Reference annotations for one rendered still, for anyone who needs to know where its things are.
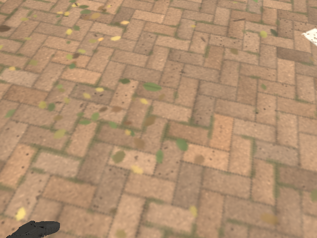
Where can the left robot hand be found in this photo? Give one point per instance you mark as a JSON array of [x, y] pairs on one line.
[[35, 229]]

